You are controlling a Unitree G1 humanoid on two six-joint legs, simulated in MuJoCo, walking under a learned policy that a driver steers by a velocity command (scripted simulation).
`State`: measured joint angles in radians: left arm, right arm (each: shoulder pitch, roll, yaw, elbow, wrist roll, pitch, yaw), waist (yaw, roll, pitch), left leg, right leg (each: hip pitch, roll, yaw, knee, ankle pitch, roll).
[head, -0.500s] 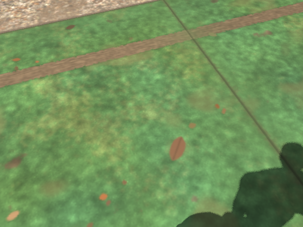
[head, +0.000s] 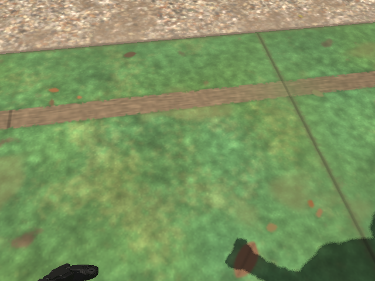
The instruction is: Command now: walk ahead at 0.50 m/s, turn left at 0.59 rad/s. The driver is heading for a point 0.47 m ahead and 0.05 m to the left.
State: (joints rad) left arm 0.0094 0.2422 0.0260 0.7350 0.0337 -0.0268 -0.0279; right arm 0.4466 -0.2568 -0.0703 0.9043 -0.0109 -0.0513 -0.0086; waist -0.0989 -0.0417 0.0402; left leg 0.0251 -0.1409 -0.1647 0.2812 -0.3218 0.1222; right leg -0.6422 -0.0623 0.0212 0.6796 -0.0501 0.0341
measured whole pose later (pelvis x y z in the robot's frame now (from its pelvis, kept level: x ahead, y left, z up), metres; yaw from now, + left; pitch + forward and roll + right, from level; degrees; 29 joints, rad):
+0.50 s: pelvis +0.26 -0.01 +0.00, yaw +18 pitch +1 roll -2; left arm 0.40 0.25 0.05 0.86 0.02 -0.08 0.00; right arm 0.08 -0.26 -0.04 0.71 -0.04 0.00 0.08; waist 0.06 0.04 0.04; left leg -0.65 0.07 0.02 0.78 -0.06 0.05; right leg 0.01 0.00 -0.23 0.25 -0.28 -0.01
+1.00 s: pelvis +0.38 +0.07 +0.00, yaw +22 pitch +0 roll +1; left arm 0.25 0.22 0.02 0.89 0.02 0.05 0.03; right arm 0.24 -0.19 0.00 0.87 -0.03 -0.02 -0.01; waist 0.00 -0.04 0.02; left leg -0.24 -0.09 0.05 0.39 -0.15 0.10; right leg -0.33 -0.05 0.00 0.65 -0.32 0.00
